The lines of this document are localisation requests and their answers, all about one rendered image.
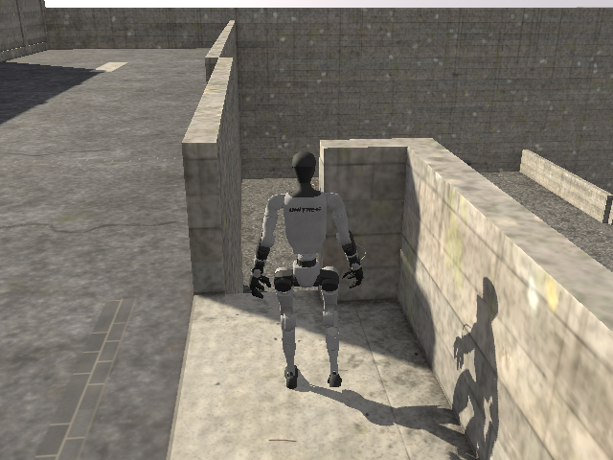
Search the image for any left robot thigh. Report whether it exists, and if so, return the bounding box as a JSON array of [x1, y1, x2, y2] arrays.
[[274, 267, 297, 332]]

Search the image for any robot left foot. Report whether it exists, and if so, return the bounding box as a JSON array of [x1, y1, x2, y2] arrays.
[[284, 365, 298, 389]]

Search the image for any left robot upper arm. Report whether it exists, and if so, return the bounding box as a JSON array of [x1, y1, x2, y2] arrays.
[[261, 194, 285, 248]]

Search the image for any robot left forearm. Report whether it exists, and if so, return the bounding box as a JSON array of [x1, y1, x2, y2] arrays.
[[251, 233, 270, 278]]

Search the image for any left robot hand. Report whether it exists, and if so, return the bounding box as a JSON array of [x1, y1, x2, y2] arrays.
[[249, 275, 271, 299]]

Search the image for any right robot upper arm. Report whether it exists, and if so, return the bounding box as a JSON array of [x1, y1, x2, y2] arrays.
[[325, 193, 352, 245]]

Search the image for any right robot hand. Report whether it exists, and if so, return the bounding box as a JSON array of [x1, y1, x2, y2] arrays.
[[341, 267, 364, 288]]

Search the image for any robot right forearm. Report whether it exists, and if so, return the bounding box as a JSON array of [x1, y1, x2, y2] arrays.
[[342, 230, 361, 270]]

